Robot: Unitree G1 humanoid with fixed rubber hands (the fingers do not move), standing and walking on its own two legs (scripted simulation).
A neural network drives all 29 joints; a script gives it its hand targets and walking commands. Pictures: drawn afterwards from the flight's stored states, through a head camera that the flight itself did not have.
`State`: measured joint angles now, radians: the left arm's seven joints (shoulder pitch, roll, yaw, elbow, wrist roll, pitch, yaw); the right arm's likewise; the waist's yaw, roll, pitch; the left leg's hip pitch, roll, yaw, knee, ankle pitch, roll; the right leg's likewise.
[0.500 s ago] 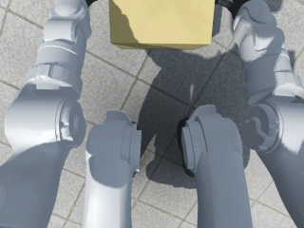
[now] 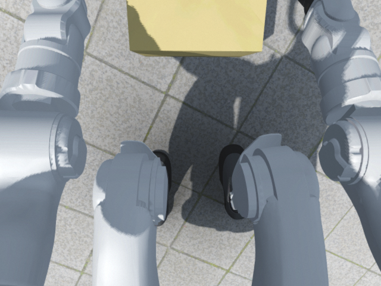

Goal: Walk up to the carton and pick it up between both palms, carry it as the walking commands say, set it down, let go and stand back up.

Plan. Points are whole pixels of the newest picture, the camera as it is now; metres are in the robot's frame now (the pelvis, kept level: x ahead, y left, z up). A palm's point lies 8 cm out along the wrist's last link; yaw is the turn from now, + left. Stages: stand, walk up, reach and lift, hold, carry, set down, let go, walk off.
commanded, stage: set down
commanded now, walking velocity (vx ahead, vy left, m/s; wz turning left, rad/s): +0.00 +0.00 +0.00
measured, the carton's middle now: out of the picture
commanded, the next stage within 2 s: let go in 1.58 s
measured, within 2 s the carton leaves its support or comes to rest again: neither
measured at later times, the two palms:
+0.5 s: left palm out of the picture +0.57 +0.18 -0.08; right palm out of the picture +0.55 -0.20 -0.09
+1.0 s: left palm out of the picture +0.58 +0.19 +0.06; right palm out of the picture +0.55 -0.20 +0.05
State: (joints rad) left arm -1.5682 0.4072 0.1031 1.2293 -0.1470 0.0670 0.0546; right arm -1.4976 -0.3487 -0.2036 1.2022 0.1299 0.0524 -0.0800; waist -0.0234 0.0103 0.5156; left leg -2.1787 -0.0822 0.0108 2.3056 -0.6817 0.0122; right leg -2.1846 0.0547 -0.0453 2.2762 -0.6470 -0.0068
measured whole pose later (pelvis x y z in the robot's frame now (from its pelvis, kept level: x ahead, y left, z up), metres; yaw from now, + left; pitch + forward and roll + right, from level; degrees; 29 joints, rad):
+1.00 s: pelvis -0.02 +0.01 +0.17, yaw +0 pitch +30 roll -1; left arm -1.57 0.45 0.15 0.91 -0.13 0.29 0.07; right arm -1.45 -0.39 -0.23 0.78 0.14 0.29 -0.10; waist -0.03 0.02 0.52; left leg -1.69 -0.06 0.01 1.71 -0.53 0.03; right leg -1.70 0.06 0.01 1.69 -0.50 0.01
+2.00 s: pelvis +0.08 -0.01 +0.37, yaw +1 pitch +34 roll +0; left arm -0.63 0.22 0.22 0.71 0.09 0.11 0.01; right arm -0.58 -0.21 -0.21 0.69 -0.05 0.10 0.02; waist -0.01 0.01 -0.02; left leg -1.07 -0.06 -0.04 0.76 -0.29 0.01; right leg -1.08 0.05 0.03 0.76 -0.28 -0.02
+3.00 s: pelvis +0.10 +0.00 +0.41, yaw +1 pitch -5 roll +0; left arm 0.23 0.22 0.03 0.47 0.04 0.11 -0.05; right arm 0.23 -0.24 -0.04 0.45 -0.03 0.14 0.05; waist -0.01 0.02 0.09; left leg -0.13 -0.05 -0.05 0.50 -0.29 0.02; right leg -0.13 0.04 0.04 0.49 -0.28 -0.01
